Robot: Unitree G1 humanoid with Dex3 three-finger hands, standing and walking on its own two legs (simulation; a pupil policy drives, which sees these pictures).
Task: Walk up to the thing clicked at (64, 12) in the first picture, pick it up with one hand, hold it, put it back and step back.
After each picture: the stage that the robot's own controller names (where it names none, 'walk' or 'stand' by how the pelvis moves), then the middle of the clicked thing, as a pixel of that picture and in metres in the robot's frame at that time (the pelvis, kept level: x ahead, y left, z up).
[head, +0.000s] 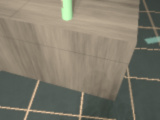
stand; out of the picture +0.94 +0.11 +0.05
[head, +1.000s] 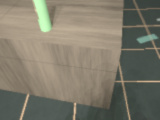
walk; (41, 10) +0.82 +0.28 +0.06
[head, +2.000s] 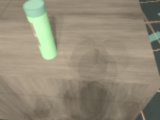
rise first; (43, 33) +0.52 +0.19 +0.08
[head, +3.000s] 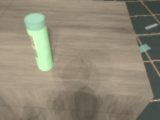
stand; (40, 45) +0.50 +0.18 +0.06
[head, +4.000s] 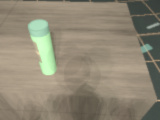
stand; (44, 50) +0.49 +0.17 +0.04
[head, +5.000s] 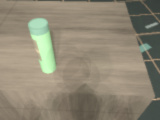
stand; (44, 48) +0.50 +0.18 +0.04
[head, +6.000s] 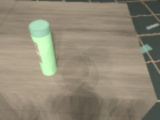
stand; (45, 50) +0.49 +0.17 +0.04
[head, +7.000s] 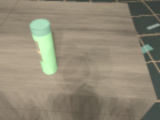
stand; (45, 49) +0.49 +0.17 +0.04
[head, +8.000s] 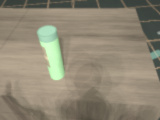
rise first; (52, 55) +0.48 +0.16 +0.05
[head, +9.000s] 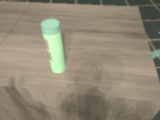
go down; (55, 48) +0.50 +0.16 +0.05
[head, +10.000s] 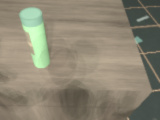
go down; (37, 41) +0.51 +0.16 +0.06
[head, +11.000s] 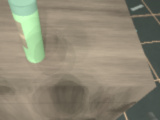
go down; (30, 33) +0.49 +0.15 +0.09
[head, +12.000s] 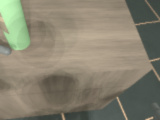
close in; (10, 14) +0.50 +0.16 +0.13
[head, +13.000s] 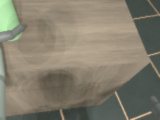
close; out of the picture +0.53 +0.17 +0.14
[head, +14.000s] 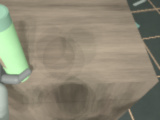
lift; (9, 50) +0.40 +0.20 +0.13
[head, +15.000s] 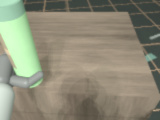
lift; (20, 48) +0.31 +0.17 +0.26
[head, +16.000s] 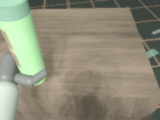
hold; (25, 47) +0.32 +0.15 +0.25
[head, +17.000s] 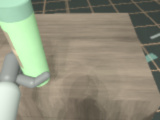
crouch; (28, 48) +0.31 +0.14 +0.26
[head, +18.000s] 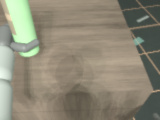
crouch; (19, 17) +0.46 +0.16 +0.23
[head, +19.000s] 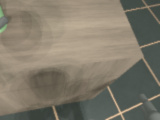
lower; out of the picture +0.55 +0.18 +0.15
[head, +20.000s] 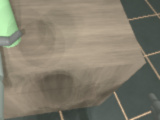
lower; out of the picture +0.52 +0.17 +0.14
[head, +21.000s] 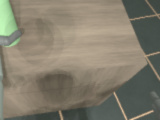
lower; out of the picture +0.52 +0.17 +0.14
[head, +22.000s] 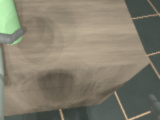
lower; (0, 5) +0.52 +0.17 +0.14
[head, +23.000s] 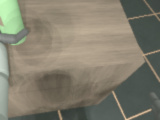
loosen; (4, 6) +0.53 +0.14 +0.14
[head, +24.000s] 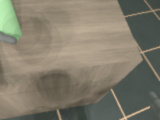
withdraw; out of the picture +0.53 +0.15 +0.14
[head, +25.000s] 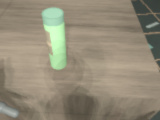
sink last; (56, 42) +0.49 +0.12 +0.09
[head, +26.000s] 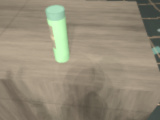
stand; (59, 36) +0.55 +0.13 +0.09
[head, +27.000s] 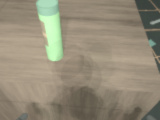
stand; (52, 33) +0.52 +0.14 +0.11
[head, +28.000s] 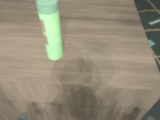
stand; (51, 32) +0.52 +0.14 +0.11
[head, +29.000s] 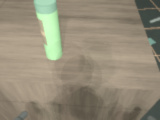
stand; (50, 32) +0.52 +0.14 +0.11
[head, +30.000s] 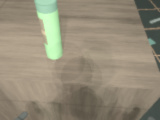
stand; (51, 31) +0.52 +0.14 +0.11
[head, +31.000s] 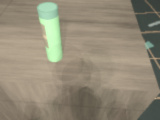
stand; (51, 35) +0.53 +0.14 +0.09
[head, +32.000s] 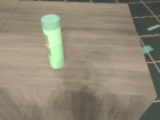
walk; (54, 44) +0.53 +0.14 +0.05
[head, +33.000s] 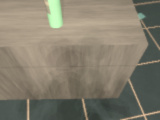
walk; (52, 2) +0.70 +0.16 +0.06
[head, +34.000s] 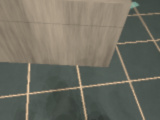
walk; out of the picture +1.04 +0.14 +0.07
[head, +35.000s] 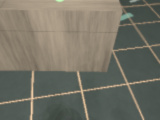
stand; out of the picture +1.12 +0.18 +0.05
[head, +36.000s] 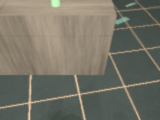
stand; out of the picture +1.13 +0.20 +0.04
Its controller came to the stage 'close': yes
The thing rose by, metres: 0.20
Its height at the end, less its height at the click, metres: +0.00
